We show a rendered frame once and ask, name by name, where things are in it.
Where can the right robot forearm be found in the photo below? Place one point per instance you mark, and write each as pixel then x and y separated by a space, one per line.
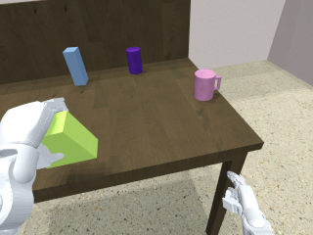
pixel 255 223

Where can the left robot forearm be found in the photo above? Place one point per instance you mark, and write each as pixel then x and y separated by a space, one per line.
pixel 18 164

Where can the robot left hand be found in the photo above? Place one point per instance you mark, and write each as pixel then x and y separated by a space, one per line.
pixel 27 124

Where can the sponge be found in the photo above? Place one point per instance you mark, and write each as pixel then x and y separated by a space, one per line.
pixel 66 135

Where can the table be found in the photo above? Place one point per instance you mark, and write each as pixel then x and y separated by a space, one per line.
pixel 147 124

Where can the robot right hand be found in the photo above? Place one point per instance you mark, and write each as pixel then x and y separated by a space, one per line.
pixel 242 199

